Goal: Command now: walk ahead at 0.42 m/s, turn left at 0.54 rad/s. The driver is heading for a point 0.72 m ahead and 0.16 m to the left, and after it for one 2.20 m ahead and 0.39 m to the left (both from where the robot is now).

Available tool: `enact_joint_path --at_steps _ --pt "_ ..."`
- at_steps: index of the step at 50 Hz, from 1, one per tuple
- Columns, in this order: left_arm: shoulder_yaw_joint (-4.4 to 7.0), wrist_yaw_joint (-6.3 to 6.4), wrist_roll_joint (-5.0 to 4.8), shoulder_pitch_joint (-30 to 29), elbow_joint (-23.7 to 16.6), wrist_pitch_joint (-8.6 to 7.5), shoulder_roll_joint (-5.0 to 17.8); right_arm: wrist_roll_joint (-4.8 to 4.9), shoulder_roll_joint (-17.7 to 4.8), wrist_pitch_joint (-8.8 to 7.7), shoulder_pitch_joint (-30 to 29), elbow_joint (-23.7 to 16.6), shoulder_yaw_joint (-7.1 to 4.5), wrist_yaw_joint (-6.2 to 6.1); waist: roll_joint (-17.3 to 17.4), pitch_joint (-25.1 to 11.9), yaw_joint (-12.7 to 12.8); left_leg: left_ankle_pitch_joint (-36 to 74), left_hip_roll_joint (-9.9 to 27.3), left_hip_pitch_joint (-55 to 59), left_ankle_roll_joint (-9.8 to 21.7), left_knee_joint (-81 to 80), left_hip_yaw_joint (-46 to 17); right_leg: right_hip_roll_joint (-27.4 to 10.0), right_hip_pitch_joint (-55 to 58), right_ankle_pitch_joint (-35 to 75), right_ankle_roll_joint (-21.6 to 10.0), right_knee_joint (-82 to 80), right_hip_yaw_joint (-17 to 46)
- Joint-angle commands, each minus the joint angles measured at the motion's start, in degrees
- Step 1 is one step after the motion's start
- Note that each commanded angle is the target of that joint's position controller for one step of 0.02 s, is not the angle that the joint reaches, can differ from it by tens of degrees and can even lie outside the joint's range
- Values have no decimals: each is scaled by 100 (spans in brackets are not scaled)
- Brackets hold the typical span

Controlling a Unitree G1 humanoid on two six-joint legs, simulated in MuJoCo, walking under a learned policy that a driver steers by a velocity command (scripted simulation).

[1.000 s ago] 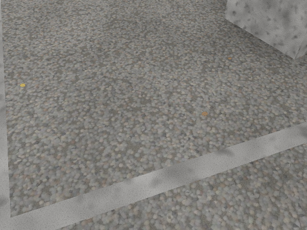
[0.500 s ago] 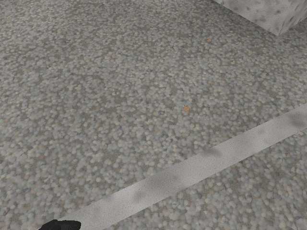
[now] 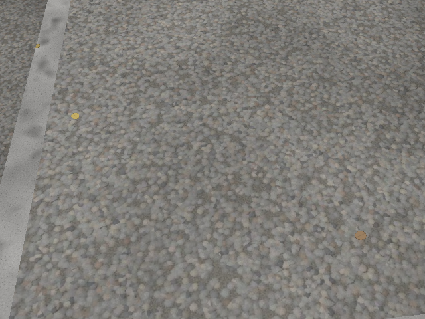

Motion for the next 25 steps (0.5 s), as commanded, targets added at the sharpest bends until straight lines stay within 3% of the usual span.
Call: enact_joint_path --at_steps 1,2,3,4,5,7,9,11,18,25 --pt "128 -22 -73 110 -615 3 576 -102 -1501 -60 2167 287 -510 -218 800 -1616 -855 440 1415 3794 941 -402 -2400 -571 -2685 1931 -128 4630 239" --pt "175 -63 -139 -69 -952 -16 732 106 -1824 -11 2047 129 -583 -219 1081 -2185 -763 2083 2400 4560 1813 -1131 -4995 505 -4165 -606 101 6053 1278" --pt "173 -59 -86 -628 -1013 -39 822 222 -1636 26 1879 150 -555 -276 166 -1598 -772 2935 2191 4116 1565 -1152 -3887 10 -4556 63 69 5933 1918" --pt "125 -51 -135 -727 -1053 -89 729 256 -1336 11 1571 163 -476 -319 33 -949 -584 3684 1995 3302 1338 -1160 -3142 -180 -4446 496 64 5504 1872" --pt "136 -34 -90 -668 -960 -71 715 252 -1071 6 1300 143 -406 -330 -263 -554 -327 3925 1609 2635 993 -1250 -2590 -336 -4163 620 86 4988 1882" --pt "145 -48 90 -485 -937 154 697 291 -841 -14 1025 84 -312 -341 -149 -491 -40 4118 1171 1881 700 -1391 -2034 -387 -3566 700 207 4410 1897" --pt "133 -68 86 -428 -984 317 596 247 -1013 -75 1128 104 -342 -305 -72 -663 49 4669 985 1725 633 -1332 -1852 -282 -3436 833 311 4062 1810" --pt "123 -68 59 -595 -1079 374 572 219 -1148 -72 1248 91 -377 -308 50 -772 -1 4742 865 1727 534 -1281 -1806 -244 -3545 1101 363 3723 1772" --pt "120 -22 -4 -1625 -1470 472 764 191 -1188 121 1695 37 -396 -400 405 -692 -408 3573 855 2207 258 -1118 -2452 -151 -4035 1562 378 2696 1968" --pt "86 46 -128 -1791 -1640 373 917 112 -1317 268 1615 -117 -453 -425 557 -487 -454 3701 937 2457 288 -568 -3305 225 -3446 847 128 1508 2169"
Velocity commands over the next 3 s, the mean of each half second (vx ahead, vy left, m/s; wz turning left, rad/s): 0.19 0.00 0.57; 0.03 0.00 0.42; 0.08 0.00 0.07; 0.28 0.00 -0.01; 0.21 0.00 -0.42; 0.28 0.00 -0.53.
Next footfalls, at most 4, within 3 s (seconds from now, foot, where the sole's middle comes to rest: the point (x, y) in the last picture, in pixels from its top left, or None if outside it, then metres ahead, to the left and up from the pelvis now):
0.58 right None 0.31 -0.09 -0.75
1.02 left None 0.16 0.08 -0.75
1.82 left None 0.33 0.20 -0.75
2.42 right None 0.44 0.03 -0.75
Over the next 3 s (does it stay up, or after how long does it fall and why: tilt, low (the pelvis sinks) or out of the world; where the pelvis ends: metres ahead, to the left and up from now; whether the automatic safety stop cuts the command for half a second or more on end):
stays up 0.59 0.16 0.02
